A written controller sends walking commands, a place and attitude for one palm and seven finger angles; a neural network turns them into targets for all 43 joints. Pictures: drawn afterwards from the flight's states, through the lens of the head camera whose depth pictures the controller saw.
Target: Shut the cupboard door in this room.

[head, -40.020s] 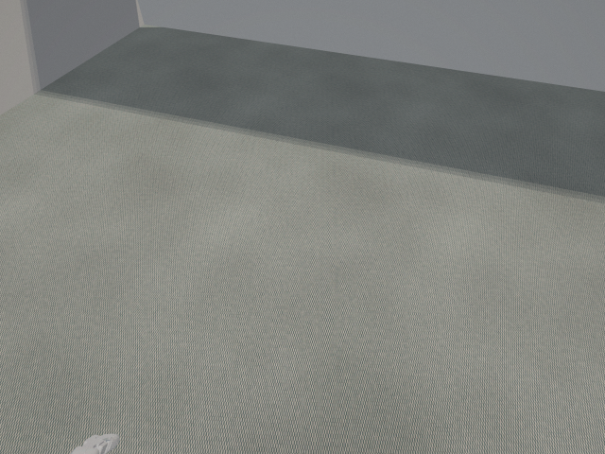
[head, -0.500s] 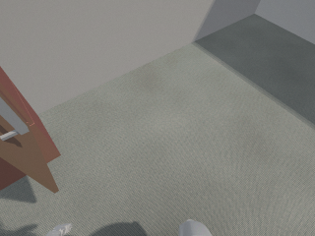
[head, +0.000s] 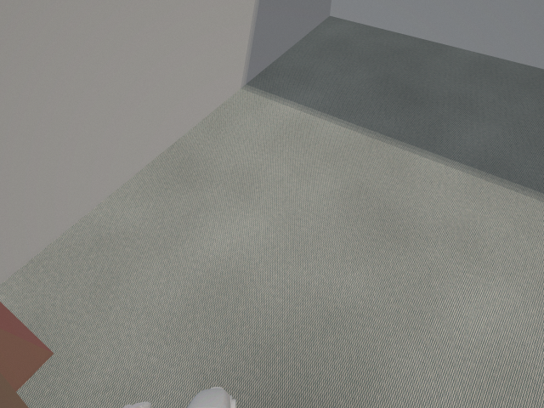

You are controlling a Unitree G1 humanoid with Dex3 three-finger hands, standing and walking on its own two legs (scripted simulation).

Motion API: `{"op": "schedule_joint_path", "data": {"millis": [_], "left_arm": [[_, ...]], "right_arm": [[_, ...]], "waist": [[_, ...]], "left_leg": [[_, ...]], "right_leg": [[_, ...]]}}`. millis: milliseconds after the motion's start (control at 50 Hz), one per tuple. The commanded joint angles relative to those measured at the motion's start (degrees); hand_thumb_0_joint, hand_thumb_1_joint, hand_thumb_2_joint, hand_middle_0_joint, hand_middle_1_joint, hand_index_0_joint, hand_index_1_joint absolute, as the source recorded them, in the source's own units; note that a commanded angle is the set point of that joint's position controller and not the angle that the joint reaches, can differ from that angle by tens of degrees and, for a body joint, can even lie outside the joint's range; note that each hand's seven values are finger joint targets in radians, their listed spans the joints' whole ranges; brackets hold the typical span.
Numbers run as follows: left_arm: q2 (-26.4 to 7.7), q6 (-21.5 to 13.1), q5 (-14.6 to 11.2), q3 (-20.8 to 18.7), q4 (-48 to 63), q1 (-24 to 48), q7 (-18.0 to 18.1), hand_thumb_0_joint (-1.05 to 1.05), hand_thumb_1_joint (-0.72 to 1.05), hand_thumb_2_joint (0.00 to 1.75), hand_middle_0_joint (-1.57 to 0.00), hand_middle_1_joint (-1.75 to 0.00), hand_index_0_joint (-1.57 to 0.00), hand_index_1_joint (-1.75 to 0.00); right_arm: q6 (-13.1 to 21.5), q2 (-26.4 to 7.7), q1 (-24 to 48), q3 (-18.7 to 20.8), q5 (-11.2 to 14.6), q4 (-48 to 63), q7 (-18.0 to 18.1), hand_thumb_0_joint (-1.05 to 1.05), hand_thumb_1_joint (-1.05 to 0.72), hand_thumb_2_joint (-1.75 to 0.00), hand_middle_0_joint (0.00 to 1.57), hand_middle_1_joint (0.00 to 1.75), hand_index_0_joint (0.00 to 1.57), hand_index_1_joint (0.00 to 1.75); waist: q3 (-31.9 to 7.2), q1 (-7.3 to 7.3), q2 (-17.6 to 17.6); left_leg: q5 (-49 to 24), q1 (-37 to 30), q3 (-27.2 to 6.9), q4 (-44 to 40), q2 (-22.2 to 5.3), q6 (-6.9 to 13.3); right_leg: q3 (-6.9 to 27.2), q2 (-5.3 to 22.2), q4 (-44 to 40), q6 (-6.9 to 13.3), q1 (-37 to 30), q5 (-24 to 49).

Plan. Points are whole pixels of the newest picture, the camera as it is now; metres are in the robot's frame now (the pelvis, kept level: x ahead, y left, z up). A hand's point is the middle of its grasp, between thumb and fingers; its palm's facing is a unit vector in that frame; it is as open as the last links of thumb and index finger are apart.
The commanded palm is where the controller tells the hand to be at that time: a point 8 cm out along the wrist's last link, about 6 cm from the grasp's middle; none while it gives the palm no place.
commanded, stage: walk around to get in front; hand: left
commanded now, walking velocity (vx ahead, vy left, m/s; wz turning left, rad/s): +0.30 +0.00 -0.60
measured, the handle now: out of the picture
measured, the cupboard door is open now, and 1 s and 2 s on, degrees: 88 88 88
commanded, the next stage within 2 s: none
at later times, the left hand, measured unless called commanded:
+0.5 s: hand (190, 309) +0.31 +0.19 -0.17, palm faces -0.29 -0.94 -0.17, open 7.4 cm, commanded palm none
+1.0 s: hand (255, 237) +0.48 +0.07 -0.16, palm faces -0.40 -0.88 -0.24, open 7.3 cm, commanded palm none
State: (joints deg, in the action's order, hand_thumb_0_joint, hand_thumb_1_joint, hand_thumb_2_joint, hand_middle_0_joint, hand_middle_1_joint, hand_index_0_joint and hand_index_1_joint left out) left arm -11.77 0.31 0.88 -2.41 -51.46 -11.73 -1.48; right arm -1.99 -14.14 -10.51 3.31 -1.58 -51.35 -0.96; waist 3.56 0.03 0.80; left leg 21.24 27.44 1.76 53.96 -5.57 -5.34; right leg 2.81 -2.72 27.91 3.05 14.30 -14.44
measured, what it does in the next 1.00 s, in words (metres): walks ahead, turning right: left foot, then right foot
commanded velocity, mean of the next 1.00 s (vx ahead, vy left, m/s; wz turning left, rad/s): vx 0.35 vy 0.00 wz -0.36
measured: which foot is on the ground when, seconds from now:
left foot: up 0.00-0.12, down 0.14-0.62, up 0.64-1.00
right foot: down 0.00-0.16, up 0.18-0.62, down 0.64-1.00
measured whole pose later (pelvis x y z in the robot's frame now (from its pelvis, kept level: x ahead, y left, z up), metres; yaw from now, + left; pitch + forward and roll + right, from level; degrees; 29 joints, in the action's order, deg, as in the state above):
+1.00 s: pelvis +0.36 -0.09 +0.00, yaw -28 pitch +0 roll +0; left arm -10.8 -4.5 0.6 -2.7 -59.2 -16.6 0.2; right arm 1.2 -9.5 -9.5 2.8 -1.7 -55.6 -1.4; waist 2.1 0.2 1.8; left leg 9.2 36.8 2.1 54.4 -9.4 -3.7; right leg -4.2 -5.1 22.8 6.1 6.5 -16.7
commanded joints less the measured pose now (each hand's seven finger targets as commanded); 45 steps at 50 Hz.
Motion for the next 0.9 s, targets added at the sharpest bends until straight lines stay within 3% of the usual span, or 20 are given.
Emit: {"op": "schedule_joint_path", "data": {"millis": [0, 60, 100, 120, 140, 160, 200, 240, 280, 400, 460, 500, 560, 580, 600, 620, 640, 700, 760, 880], "left_arm": [[-13.77, -1.63, 0.25, -4.29, 2.64, -3.43, 0.63, 0.00, 0.90, 0.90, -0.20, -0.30, -0.20, -0.30], [-13.37, -1.59, 0.32, -4.36, 2.73, -2.23, 0.59, 0.00, 0.90, 0.90, -0.20, -0.30, -0.20, -0.30], [-11.41, -1.39, -0.08, -3.95, 3.64, 0.83, 0.44, 0.00, 0.90, 0.90, -0.20, -0.30, -0.20, -0.30], [-7.57, -1.32, -0.49, -3.08, 4.74, 0.39, -0.03, 0.00, 0.90, 0.90, -0.20, -0.30, -0.20, -0.30], [-5.41, -1.69, -0.54, -2.70, 6.18, 1.02, -0.49, 0.00, 0.90, 0.90, -0.20, -0.30, -0.20, -0.30], [-7.80, -1.32, 0.13, -3.23, 5.69, 2.77, -0.42, 0.00, 0.90, 0.90, -0.20, -0.30, -0.20, -0.30], [-7.91, -1.33, 0.71, -3.94, 4.07, 3.06, -1.68, 0.00, 0.90, 0.90, -0.20, -0.30, -0.20, -0.30], [-5.46, -0.61, 1.03, -3.57, 2.28, 0.71, -2.13, 0.00, 0.90, 0.90, -0.20, -0.30, -0.20, -0.30], [-4.05, -0.25, 0.92, -3.29, 1.44, -0.39, -1.97, 0.00, 0.90, 0.90, -0.20, -0.30, -0.20, -0.30], [-1.39, 0.31, 0.88, -2.21, 3.34, 6.75, -2.24, 0.00, 0.90, 0.90, -0.20, -0.30, -0.20, -0.30], [-0.62, -0.30, 0.78, -1.47, 4.63, 13.34, -2.22, 0.00, 0.90, 0.90, -0.20, -0.30, -0.20, -0.30], [-0.51, -0.78, 0.74, -1.21, 4.61, 13.34, -2.02, 0.00, 0.90, 0.90, -0.20, -0.30, -0.20, -0.30], [-3.55, -1.72, 0.88, -2.03, 0.83, 1.16, -0.95, 0.00, 0.90, 0.90, -0.20, -0.30, -0.20, -0.30], [-5.77, -2.11, 1.11, -2.72, -1.84, -7.15, -0.61, 0.00, 0.90, 0.90, -0.20, -0.30, -0.20, -0.30], [-11.47, -2.75, 1.37, -3.83, -4.30, -14.55, 0.05, 0.00, 0.90, 0.90, -0.20, -0.30, -0.20, -0.30], [-16.39, -3.23, 0.37, -4.59, -5.82, -18.50, 0.76, 0.00, 0.90, 0.90, -0.20, -0.30, -0.20, -0.30], [-17.93, -2.91, -0.96, -5.04, -5.08, -15.46, 1.14, 0.00, 0.90, 0.90, -0.20, -0.30, -0.20, -0.30], [-10.05, -3.46, -0.86, -2.92, -2.54, -4.02, 1.67, 0.00, 0.90, 0.90, -0.20, -0.30, -0.20, -0.30], [-7.50, -4.22, -0.02, -2.06, -2.75, -0.04, 1.75, 0.00, 0.90, 0.90, -0.20, -0.30, -0.20, -0.30], [-5.39, -5.60, -0.13, -1.81, -4.87, -5.24, 1.61, 0.00, 0.90, 0.90, -0.20, -0.30, -0.20, -0.30]], "right_arm": [[2.91, -4.28, 5.92, 1.12, 0.38, 7.53, 0.23, 0.00, -0.90, -0.90, 0.20, 0.30, 0.20, 0.30], [3.88, -3.93, 3.49, 1.05, 0.72, 7.46, 0.60, 0.00, -0.90, -0.90, 0.20, 0.30, 0.20, 0.30], [4.85, -5.83, -5.08, 1.40, 0.81, 4.80, 1.55, 0.00, -0.90, -0.90, 0.20, 0.30, 0.20, 0.30], [5.34, -10.98, -10.82, 2.50, 0.32, 3.37, 2.14, 0.00, -0.90, -0.90, 0.20, 0.30, 0.20, 0.30], [4.95, -15.70, -15.49, 3.55, -0.21, 2.82, 2.11, 0.00, -0.90, -0.90, 0.20, 0.30, 0.20, 0.30], [4.59, -14.51, -12.81, 3.16, 0.11, 2.93, 2.05, 0.00, -0.90, -0.90, 0.20, 0.30, 0.20, 0.30], [5.29, -8.99, -8.27, 1.55, 0.06, 3.45, 1.96, 0.00, -0.90, -0.90, 0.20, 0.30, 0.20, 0.30], [6.04, -5.83, -7.64, 0.67, 0.22, 2.67, 2.07, 0.00, -0.90, -0.90, 0.20, 0.30, 0.20, 0.30], [6.72, -4.20, -10.35, 0.48, 0.44, 1.23, 2.34, 0.00, -0.90, -0.90, 0.20, 0.30, 0.20, 0.30], [7.05, -2.89, -15.07, 0.67, 0.35, -2.65, 2.47, 0.00, -0.90, -0.90, 0.20, 0.30, 0.20, 0.30], [6.85, -2.32, -18.88, 0.91, -0.10, -5.25, 2.52, 0.00, -0.90, -0.90, 0.20, 0.30, 0.20, 0.30], [6.62, -3.23, -19.03, 1.21, 0.00, -6.02, 2.47, 0.00, -0.90, -0.90, 0.20, 0.30, 0.20, 0.30], [6.43, -6.04, -16.86, 1.82, 0.54, -6.34, 2.38, 0.00, -0.90, -0.90, 0.20, 0.30, 0.20, 0.30], [6.43, -6.63, -14.56, 1.77, 0.91, -5.69, 2.17, 0.00, -0.90, -0.90, 0.20, 0.30, 0.20, 0.30], [6.37, -3.96, -13.55, 1.29, 1.99, -4.84, 1.44, 0.00, -0.90, -0.90, 0.20, 0.30, 0.20, 0.30], [6.53, 0.21, -14.15, 0.43, 2.43, -2.99, 1.71, 0.00, -0.90, -0.90, 0.20, 0.30, 0.20, 0.30], [6.19, -0.83, -11.26, 0.57, 2.32, -1.56, 1.88, 0.00, -0.90, -0.90, 0.20, 0.30, 0.20, 0.30], [4.79, -1.19, -8.64, 0.71, 0.42, -3.53, 1.54, 0.00, -0.90, -0.90, 0.20, 0.30, 0.20, 0.30], [2.97, 1.30, -14.42, 0.39, -0.04, -5.71, 1.26, 0.00, -0.90, -0.90, 0.20, 0.30, 0.20, 0.30], [3.52, 1.07, -5.10, 0.49, -0.14, -2.55, 0.23, 0.00, -0.90, -0.90, 0.20, 0.30, 0.20, 0.30]], "waist": [[-2.53, 3.29, -9.96], [-2.78, 1.48, -9.09], [-5.80, -2.90, -4.05], [-8.94, -5.67, 9.24], [-7.61, -6.93, 18.41], [-4.01, -6.41, 17.51], [2.48, -2.99, 8.51], [2.94, -1.00, 5.89], [0.89, -0.62, 6.37], [3.44, -1.03, 8.02], [4.54, -3.32, 8.62], [3.34, -2.42, 8.85], [-5.08, 3.61, 9.40], [-9.32, 7.98, 8.37], [-13.97, 11.45, 0.13], [-20.03, 10.15, -9.25], [-19.01, 8.82, -5.73], [-4.49, 2.61, 0.69], [-2.51, -2.19, -3.42], [0.99, -0.41, -6.53]], "left_leg": [[1.30, 2.38, 0.45, -8.59, 2.01, 0.56], [0.56, -8.11, 0.58, -18.56, 3.74, 1.57], [-3.92, -27.83, 0.74, -30.36, 2.65, 2.21], [7.69, -39.55, -12.86, -36.47, -9.30, 5.19], [17.90, -39.68, -27.87, -42.97, -23.18, 10.28], [25.26, -30.06, -30.70, -46.40, -26.00, 12.17], [17.13, -23.26, -19.67, -47.25, -19.59, 10.43], [-1.64, -23.18, -6.52, -44.49, -14.45, 7.35], [-17.86, -25.59, 0.23, -41.53, -12.48, 5.99], [-32.11, -29.11, 8.40, -40.58, -12.02, 7.98], [-39.46, -32.22, 9.86, -39.41, -12.05, 8.68], [-52.73, -33.47, 12.79, -36.32, -11.92, 8.78], [-69.70, -33.57, 14.41, -19.80, -12.79, 7.49], [-63.71, -27.70, 15.48, -8.96, -11.42, 6.17], [-35.87, -10.71, 13.92, 7.62, -8.38, 4.69], [12.87, 7.04, 9.99, 27.46, 1.55, 1.94], [10.79, 9.93, 0.58, 32.71, 0.42, 3.12], [-2.78, 8.19, -1.93, 26.66, -5.20, 3.10], [-5.39, 2.52, -0.53, 18.54, -5.25, 2.22], [-11.80, 9.73, 0.04, 5.70, -4.73, 1.17]], "right_leg": [[19.58, 13.99, -13.21, 7.71, -4.75, -8.71], [20.52, 12.94, -10.13, 7.02, 0.32, -5.67], [16.17, 7.75, -2.16, 3.28, 11.65, -6.58], [9.44, 0.81, 10.91, 0.32, 22.72, -11.54], [-0.38, -1.30, 26.09, -2.48, 30.73, -20.39], [1.63, 3.81, 33.97, -2.70, 30.72, -17.83], [-0.73, 6.55, 40.20, -3.46, 29.65, -8.58], [-2.54, 7.34, 41.71, -4.25, 27.86, -1.33], [-3.43, 7.05, 43.35, -4.75, 27.70, 1.68], [-8.70, 7.53, 33.63, -5.26, 31.30, 5.34], [-11.81, 6.16, 21.36, -3.83, 28.57, 4.75], [-14.62, 3.21, 14.30, -1.95, 22.76, 3.26], [-15.64, -0.72, 6.67, 1.80, 4.31, 2.34], [-15.50, -0.76, 2.23, 2.60, -8.96, 7.21], [-3.05, 10.13, 1.95, 6.52, -27.05, 11.97], [23.76, 26.70, 0.15, 14.16, -38.47, 26.98], [25.14, 28.99, -5.00, 15.57, -33.10, 25.71], [13.07, 21.10, -9.47, 8.53, -8.74, 13.87], [5.57, 16.00, -13.05, 6.37, 3.39, 8.27], [4.90, 13.98, -15.49, 7.07, -0.93, 10.20]]}}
